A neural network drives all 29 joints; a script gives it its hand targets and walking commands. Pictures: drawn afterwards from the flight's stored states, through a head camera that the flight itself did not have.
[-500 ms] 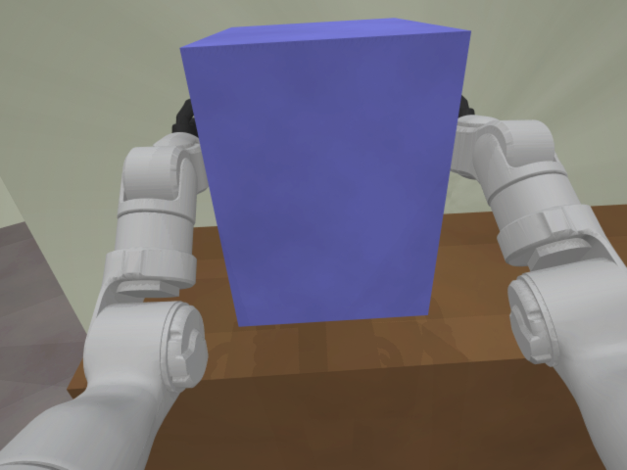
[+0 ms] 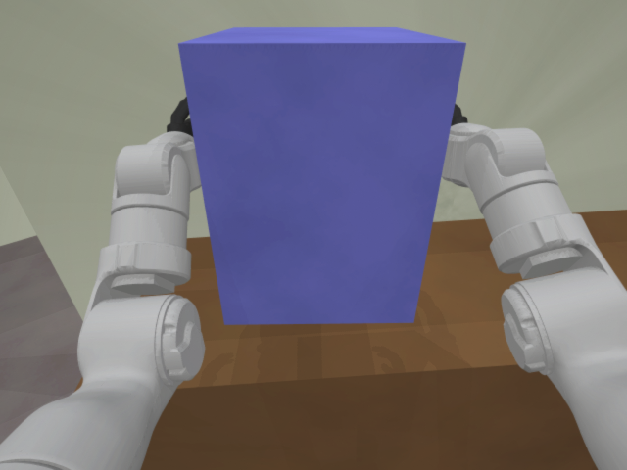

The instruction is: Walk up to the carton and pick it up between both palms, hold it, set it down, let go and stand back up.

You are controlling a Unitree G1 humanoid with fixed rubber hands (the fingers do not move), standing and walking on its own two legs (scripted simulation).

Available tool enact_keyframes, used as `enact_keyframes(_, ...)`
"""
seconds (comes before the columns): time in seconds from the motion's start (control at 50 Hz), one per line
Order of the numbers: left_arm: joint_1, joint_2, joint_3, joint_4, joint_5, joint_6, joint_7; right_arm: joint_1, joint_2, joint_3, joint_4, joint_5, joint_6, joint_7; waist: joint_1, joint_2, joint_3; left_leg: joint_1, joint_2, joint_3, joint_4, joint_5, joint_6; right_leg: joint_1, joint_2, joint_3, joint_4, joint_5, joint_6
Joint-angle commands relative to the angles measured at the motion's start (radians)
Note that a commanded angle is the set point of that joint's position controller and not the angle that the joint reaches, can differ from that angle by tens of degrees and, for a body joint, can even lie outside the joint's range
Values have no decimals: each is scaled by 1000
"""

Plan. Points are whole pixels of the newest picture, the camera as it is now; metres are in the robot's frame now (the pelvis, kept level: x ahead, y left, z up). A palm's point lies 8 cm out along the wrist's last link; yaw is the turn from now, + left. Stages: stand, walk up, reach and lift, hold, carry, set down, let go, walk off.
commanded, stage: hold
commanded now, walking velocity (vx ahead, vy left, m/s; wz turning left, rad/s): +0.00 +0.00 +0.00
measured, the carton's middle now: (317, 164) +0.39 +0.00 +0.28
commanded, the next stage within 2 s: none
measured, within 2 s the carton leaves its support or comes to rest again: neither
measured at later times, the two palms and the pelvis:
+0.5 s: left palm (182, 159) +0.37 +0.16 +0.31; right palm (447, 135) +0.37 -0.16 +0.32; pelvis +0.00 +0.01 +0.00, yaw -1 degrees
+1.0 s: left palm (188, 148) +0.37 +0.15 +0.32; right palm (453, 150) +0.37 -0.17 +0.30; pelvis +0.00 +0.00 +0.00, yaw +0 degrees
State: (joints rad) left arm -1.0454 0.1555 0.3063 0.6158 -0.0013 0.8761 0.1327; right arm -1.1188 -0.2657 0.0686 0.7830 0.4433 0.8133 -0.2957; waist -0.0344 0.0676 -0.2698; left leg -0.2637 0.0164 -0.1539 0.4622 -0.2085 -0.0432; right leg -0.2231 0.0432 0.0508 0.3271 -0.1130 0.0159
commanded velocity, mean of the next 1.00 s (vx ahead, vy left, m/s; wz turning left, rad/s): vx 0.00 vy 0.00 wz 0.00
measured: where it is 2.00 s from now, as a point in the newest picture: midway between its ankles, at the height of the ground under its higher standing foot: outside the picture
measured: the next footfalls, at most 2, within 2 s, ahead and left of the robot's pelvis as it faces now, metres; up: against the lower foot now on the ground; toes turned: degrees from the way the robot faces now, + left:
none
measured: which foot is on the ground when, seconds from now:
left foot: down 0.00-1.00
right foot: down 0.00-1.00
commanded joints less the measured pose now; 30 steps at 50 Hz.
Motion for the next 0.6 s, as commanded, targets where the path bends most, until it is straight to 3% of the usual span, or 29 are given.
enact_keyframes(0.0, -1052, -684, -356, -248, -188, -105, -170, -1077, 881, 128, -448, 225, -78, 158, -20, -46, -448, 46, -64, 76, -74, 119, 11, 243, 42, -11, -27, 70, 41)
enact_keyframes(0.12, -1043, -711, -350, -250, -175, -105, -158, -1074, 856, 124, -415, 230, -87, 173, -7, -15, -436, 70, -52, 69, -83, 181, -6, 244, 53, -19, -28, 116, 31)
enact_keyframes(0.16, -1057, -724, -370, -278, -183, -101, -154, -1063, 833, 109, -408, 233, -88, 178, -21, 6, -456, 79, -48, 62, -79, 199, -20, 244, 60, -27, -18, 126, 26)
enact_keyframes(0.26, -1089, -732, -381, -280, -186, -96, -141, -1069, 827, 92, -348, 233, -84, 198, -28, 34, -411, 46, -38, 56, -103, 135, -15, 225, 64, -27, -17, 75, 17)
enact_keyframes(0.32, -1118, -755, -412, -326, -214, -104, -128, -1080, 823, 97, -355, 244, -94, 207, -22, 47, -474, 59, -31, 52, -103, 155, -16, 224, 62, -30, -5, 107, 14)
enact_keyframes(0.38, -1093, -753, -406, -311, -210, -101, -122, -1061, 823, 101, -339, 244, -91, 211, -15, 47, -457, 69, -29, 51, -105, 167, -24, 222, 61, -27, -18, 104, 10)
enact_keyframes(0.42, -1091, -741, -396, -319, -202, -99, -123, -1036, 824, 93, -331, 231, -89, 209, -24, 21, -466, 80, -35, 55, -98, 189, -19, 223, 59, -28, -20, 119, 14)
enact_keyframes(0.48, -1080, -741, -401, -325, -203, -101, -129, -1027, 821, 97, -336, 235, -92, 205, -31, 32, -468, 93, -37, 57, -96, 213, -25, 218, 61, -29, -22, 134, 17)
enact_keyframes(0.52, -1090, -731, -390, -325, -204, -101, -128, -1038, 822, 104, -367, 234, -93, 202, -19, 2, -484, 81, -40, 61, -91, 206, -15, 231, 62, -27, -14, 130, 24)
enact_keyframes(0.58, -1109, -726, -396, -334, -210, -101, -123, -1073, 847, 118, -399, 235, -96, 198, -6, 1, -500, 75, -47, 67, -87, 175, -10, 234, 58, -23, -14, 111, 26)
